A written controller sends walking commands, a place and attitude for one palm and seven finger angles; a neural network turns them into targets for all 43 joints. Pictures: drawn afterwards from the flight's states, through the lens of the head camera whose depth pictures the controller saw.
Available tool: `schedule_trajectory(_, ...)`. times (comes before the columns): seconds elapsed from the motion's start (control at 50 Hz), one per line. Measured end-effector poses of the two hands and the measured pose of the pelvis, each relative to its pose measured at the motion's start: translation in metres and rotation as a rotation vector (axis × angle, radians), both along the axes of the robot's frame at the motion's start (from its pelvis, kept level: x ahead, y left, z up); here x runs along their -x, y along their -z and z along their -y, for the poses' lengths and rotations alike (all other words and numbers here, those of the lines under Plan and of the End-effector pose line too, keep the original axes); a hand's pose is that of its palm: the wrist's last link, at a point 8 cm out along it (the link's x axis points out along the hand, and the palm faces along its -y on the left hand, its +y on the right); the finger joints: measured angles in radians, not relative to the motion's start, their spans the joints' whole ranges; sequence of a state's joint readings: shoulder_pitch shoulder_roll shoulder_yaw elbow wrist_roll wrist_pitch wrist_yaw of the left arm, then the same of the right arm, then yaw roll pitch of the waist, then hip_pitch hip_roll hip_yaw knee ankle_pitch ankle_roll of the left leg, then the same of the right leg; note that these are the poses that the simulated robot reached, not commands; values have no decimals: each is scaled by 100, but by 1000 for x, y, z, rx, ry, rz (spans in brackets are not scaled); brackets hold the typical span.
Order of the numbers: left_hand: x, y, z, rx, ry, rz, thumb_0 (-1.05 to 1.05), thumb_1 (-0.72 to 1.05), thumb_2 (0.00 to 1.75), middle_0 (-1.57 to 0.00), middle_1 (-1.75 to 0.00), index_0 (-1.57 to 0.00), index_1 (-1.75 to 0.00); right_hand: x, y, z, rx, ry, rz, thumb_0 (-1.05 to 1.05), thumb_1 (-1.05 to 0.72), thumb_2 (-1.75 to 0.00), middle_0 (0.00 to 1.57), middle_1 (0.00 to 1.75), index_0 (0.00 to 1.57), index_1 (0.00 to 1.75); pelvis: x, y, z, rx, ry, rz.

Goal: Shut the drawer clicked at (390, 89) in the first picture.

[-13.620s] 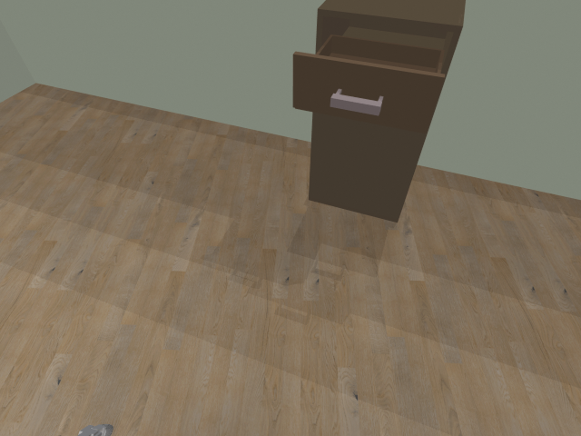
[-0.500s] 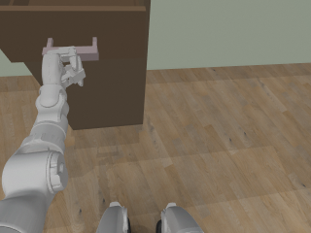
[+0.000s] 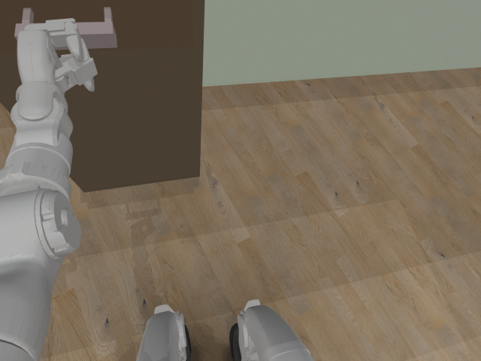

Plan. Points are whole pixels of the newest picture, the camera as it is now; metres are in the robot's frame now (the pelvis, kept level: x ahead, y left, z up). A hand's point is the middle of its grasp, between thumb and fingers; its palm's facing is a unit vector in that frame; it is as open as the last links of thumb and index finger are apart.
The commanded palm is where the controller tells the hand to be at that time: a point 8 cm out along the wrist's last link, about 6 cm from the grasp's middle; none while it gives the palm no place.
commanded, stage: push the drawer shut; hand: left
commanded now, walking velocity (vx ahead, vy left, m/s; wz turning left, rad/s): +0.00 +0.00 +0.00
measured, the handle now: (69, 25) +0.65 +0.19 +0.09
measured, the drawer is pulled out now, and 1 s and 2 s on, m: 0.03 0.00 0.00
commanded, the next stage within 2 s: pull the fist back off the drawer in 0.54 s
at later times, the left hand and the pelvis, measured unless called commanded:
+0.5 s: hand (79, 44) +0.60 +0.17 +0.09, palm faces +0.07 -1.00 -0.05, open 3.3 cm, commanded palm +0.63 +0.18 +0.09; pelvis +0.00 +0.01 -0.01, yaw +0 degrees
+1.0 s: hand (79, 45) +0.60 +0.17 +0.09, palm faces +0.06 -1.00 -0.04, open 3.2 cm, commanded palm +0.60 +0.18 +0.09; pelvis -0.02 +0.01 -0.02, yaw -1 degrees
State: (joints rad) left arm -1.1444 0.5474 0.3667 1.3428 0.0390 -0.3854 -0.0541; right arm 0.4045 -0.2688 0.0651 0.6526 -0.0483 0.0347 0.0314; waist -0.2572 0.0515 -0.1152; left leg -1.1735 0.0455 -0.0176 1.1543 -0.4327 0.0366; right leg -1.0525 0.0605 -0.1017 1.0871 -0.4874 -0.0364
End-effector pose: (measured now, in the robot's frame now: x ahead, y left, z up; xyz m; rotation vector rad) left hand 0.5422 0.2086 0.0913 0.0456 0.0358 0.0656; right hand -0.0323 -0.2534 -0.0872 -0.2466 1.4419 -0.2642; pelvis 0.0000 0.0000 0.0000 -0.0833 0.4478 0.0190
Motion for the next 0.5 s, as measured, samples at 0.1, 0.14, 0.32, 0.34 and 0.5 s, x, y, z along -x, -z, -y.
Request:
schedule_trajectory(0.1,-12,-1,-4,2,3,-7,3,74,93,-140,-160,-140,-160,11,-2,-4,4,17,-34,0,-91,-90,20,30,20,30,-1,2,-2,7,2,-18)
schedule_trajectory(0.14,-17,-1,-4,3,3,-7,4,73,92,-140,-160,-140,-160,16,-3,-6,1,23,-52,0,-91,-90,20,30,20,30,-1,2,-2,9,2,-24)
schedule_trajectory(0.32,-33,-1,-9,6,9,-11,4,69,93,-140,-160,-140,-160,32,-6,-16,-3,42,-114,0,-91,-90,20,30,21,30,-3,6,-5,20,1,-52)
schedule_trajectory(0.34,-33,-1,-10,6,9,-13,3,68,93,-140,-160,-140,-160,34,-6,-17,-4,41,-119,0,-91,-90,20,30,21,30,-2,6,-6,22,0,-53)
schedule_trajectory(0.5,-34,-2,-14,1,-2,-14,4,62,93,-140,-160,-140,-160,39,-5,-21,4,34,-126,0,-91,-90,20,30,21,30,3,10,-7,31,-10,-62)
